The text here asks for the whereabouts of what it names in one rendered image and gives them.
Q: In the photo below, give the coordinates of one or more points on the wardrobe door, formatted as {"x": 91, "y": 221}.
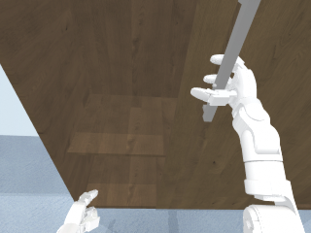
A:
{"x": 204, "y": 167}
{"x": 304, "y": 197}

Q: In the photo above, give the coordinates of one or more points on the left robot forearm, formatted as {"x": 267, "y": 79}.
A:
{"x": 69, "y": 227}

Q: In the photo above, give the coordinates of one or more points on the handle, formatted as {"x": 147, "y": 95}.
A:
{"x": 237, "y": 38}

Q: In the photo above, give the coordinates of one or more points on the right robot hand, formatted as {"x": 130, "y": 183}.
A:
{"x": 242, "y": 85}

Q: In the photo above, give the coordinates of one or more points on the robot right upper arm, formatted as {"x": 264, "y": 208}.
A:
{"x": 270, "y": 219}

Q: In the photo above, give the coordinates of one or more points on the right robot forearm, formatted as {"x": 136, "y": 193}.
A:
{"x": 261, "y": 151}

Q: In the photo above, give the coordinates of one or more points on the left robot hand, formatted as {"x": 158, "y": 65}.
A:
{"x": 86, "y": 218}

